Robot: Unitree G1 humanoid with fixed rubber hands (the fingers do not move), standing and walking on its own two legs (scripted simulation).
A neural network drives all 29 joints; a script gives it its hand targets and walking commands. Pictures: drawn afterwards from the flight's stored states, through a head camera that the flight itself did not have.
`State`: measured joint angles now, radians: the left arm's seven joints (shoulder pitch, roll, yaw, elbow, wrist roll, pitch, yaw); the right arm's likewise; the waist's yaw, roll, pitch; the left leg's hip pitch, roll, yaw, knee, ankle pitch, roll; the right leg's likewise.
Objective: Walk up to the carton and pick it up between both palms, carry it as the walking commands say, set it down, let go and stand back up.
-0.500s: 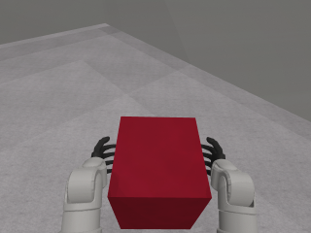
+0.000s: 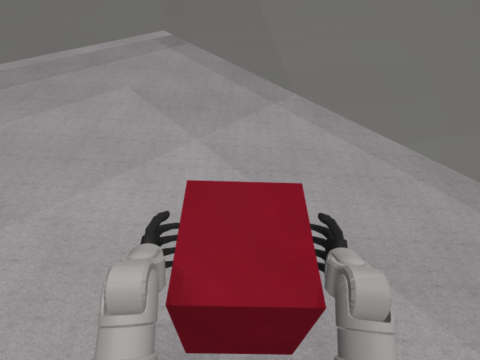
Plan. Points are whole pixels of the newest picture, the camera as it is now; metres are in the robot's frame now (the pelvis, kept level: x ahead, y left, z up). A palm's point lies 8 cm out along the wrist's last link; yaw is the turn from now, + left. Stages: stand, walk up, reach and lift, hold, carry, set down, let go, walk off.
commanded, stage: carry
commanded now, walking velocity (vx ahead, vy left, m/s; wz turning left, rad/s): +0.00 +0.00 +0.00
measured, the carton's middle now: (241, 271) +0.29 +0.00 +0.00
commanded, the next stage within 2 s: hold in 0.24 s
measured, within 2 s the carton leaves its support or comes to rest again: neither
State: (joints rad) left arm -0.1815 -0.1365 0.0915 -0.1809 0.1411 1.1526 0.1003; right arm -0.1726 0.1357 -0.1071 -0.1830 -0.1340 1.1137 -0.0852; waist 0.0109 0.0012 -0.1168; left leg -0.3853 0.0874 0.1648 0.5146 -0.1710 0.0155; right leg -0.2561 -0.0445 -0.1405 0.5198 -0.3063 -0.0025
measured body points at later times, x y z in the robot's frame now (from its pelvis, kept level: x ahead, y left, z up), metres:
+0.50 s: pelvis -0.01 +0.00 +0.01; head -0.02 +0.01 +0.45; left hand +0.27 +0.16 +0.03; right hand +0.28 -0.13 +0.03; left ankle +0.06 +0.11 -0.73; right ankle -0.02 -0.11 -0.73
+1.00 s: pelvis -0.02 +0.00 +0.00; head -0.04 +0.02 +0.45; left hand +0.30 +0.14 +0.01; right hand +0.30 -0.15 +0.02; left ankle +0.06 +0.11 -0.73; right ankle -0.02 -0.11 -0.73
